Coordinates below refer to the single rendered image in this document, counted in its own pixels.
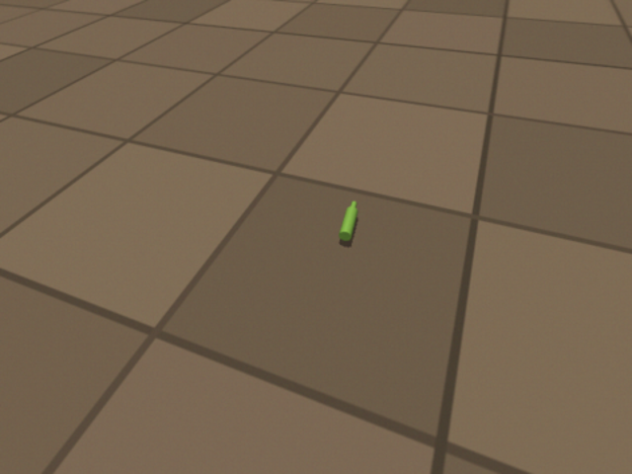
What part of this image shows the bottle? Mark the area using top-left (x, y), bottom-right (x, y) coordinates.
top-left (339, 201), bottom-right (358, 241)

